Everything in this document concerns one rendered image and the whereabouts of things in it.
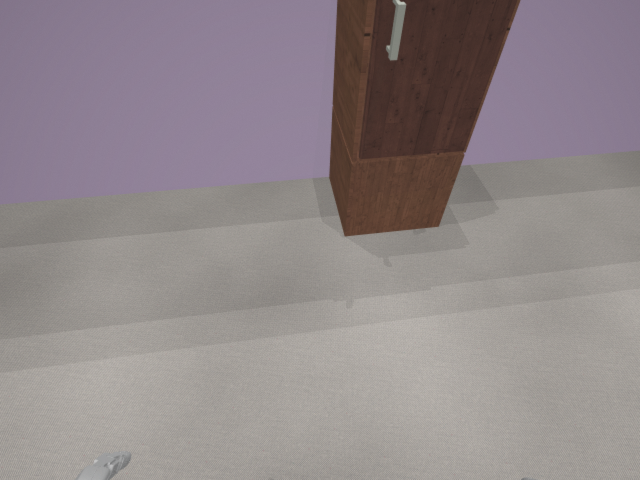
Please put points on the cupboard door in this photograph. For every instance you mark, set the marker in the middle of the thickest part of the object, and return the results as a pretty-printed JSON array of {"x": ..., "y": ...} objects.
[{"x": 427, "y": 100}]

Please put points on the handle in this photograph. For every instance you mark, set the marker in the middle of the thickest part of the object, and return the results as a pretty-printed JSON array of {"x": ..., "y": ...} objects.
[{"x": 393, "y": 48}]

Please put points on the left robot hand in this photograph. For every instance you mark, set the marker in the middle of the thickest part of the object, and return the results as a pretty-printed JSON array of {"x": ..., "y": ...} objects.
[{"x": 105, "y": 466}]

